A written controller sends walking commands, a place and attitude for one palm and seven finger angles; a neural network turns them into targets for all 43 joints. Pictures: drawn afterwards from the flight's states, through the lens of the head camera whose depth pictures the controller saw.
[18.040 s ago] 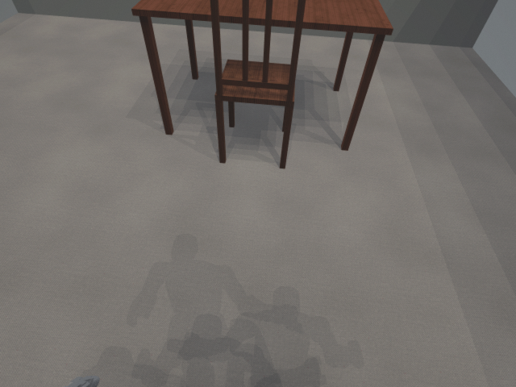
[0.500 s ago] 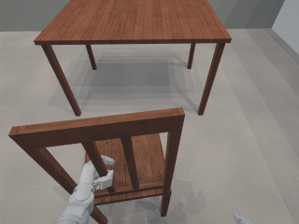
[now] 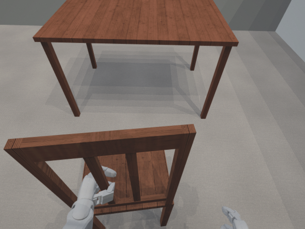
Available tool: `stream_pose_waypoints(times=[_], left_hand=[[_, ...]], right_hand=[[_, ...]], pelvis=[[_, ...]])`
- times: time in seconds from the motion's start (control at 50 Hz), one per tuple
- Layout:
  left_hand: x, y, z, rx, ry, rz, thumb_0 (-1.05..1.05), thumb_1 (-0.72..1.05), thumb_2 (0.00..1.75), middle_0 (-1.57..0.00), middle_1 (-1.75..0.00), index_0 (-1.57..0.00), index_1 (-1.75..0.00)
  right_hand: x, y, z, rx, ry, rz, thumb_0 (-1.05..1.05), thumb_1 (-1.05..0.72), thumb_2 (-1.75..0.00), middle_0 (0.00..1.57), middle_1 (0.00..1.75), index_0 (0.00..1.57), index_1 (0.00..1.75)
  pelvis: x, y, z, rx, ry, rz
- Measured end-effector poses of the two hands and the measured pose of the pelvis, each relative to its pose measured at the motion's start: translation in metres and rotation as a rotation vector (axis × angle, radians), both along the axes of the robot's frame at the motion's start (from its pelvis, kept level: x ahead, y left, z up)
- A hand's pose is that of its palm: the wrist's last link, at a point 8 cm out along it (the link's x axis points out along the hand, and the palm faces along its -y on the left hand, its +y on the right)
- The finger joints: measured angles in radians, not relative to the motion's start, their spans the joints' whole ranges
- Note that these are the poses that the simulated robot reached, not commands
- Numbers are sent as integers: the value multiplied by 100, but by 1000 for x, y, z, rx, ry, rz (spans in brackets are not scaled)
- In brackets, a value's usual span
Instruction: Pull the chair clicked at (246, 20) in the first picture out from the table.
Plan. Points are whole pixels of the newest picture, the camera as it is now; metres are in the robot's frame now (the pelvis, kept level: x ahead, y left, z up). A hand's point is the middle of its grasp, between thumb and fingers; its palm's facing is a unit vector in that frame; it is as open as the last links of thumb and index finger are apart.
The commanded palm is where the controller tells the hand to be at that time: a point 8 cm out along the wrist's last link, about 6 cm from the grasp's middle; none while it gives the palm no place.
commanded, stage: open the thumb and straighten the fingers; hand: left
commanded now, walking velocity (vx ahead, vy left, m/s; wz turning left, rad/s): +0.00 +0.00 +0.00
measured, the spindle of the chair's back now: (103, 183) +0.25 +0.16 -0.07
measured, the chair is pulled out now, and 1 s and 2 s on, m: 0.64 0.64 0.64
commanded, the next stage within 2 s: draw the fingers out of the gap in 0.78 s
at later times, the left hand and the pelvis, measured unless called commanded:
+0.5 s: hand (106, 187) +0.25 +0.15 -0.08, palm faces +0.07 -0.98 -0.16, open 13.5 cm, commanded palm +0.22 +0.20 -0.05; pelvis +0.01 -0.02 -0.04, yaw +2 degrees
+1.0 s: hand (104, 196) +0.22 +0.15 -0.09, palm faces +0.06 -0.99 -0.16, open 17.5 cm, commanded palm +0.19 +0.20 -0.06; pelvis +0.03 -0.02 -0.05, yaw +3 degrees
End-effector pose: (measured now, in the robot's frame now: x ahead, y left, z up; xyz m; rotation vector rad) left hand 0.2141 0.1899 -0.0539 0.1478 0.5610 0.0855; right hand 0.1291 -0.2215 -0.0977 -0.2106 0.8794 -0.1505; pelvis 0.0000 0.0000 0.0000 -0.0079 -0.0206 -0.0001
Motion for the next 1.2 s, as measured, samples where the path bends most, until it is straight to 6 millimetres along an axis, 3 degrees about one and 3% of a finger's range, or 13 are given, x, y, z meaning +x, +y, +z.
stream_pose_waypoints(times=[0.18, 0.26, 0.34, 0.44, 0.54, 0.72, 0.82, 0.96, 1.2], left_hand=[[4, 1, -1, -27, -30, -3, 4, 55, 75, -34, -133, -50, -144], [5, 1, -1, -22, -51, -12, 3, 34, 64, -38, -136, -50, -144], [8, 4, -3, -9, -35, -5, 1, 2, 48, -41, -135, -48, -140], [10, 9, -5, 2, -7, 17, 0, -29, 32, -38, -119, -42, -122], [14, 10, -4, -2, -5, 24, -1, -45, 24, -31, -92, -32, -93], [7, 12, -4, 2, 14, 29, -1, -53, 20, -11, -34, -12, -34], [3, 14, -7, 3, 23, 29, -1, -54, 20, -5, -14, -5, -14], [-5, 14, -9, -3, 23, 26, -1, -54, 20, -1, -3, -1, -3], [-49, 12, -8, 1, 40, 42, -2, -54, 20, 0, 0, -1, 0]], right_hand=[[-5, -28, -3, 11, -11, -38, 1, -90, -90, 20, 30, 21, 30], [2, -40, -4, -8, -54, -39, 1, -90, -90, 20, 30, 21, 30], [12, -46, -9, -21, -85, -32, 1, -90, -90, 20, 30, 20, 30], [28, -44, -16, -16, -122, -18, 1, -90, -90, 20, 30, 20, 30], [42, -39, -21, 0, -146, 2, 1, -90, -90, 20, 30, 20, 30], [55, -38, -25, 1, -163, 17, 1, -90, -90, 20, 30, 21, 30], [58, -42, -26, -20, -162, 19, 1, -90, -90, 20, 30, 21, 30], [56, -43, -25, -31, -166, 1, 1, -90, -90, 20, 30, 21, 30], [58, -29, -24, -17, -205, -3, 1, -90, -90, 20, 30, 20, 30]], pelvis=[[2, -7, -9, 1, 62, 22], [3, -9, -18, 0, 95, 22], [5, -11, -25, 1, 123, 24], [10, -15, -32, 1, 150, 31], [16, -18, -37, 2, 170, 37], [28, -22, -42, 1, 192, 46], [29, -22, -45, -3, 198, 54], [29, -20, -47, -5, 206, 52], [23, -15, -53, -14, 207, 58]])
